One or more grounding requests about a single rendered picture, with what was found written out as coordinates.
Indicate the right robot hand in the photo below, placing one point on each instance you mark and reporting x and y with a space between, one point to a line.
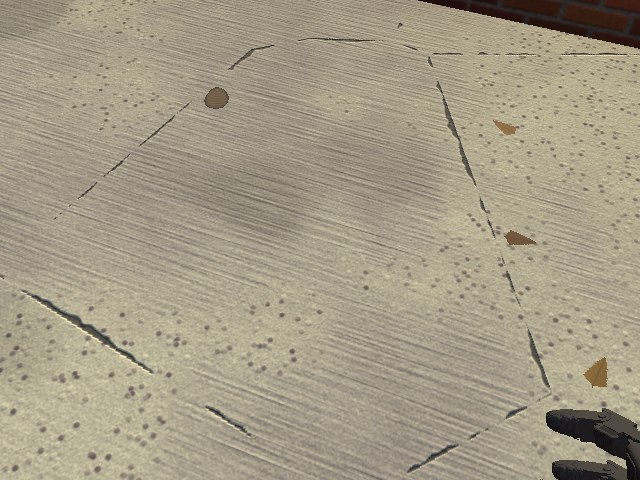
610 431

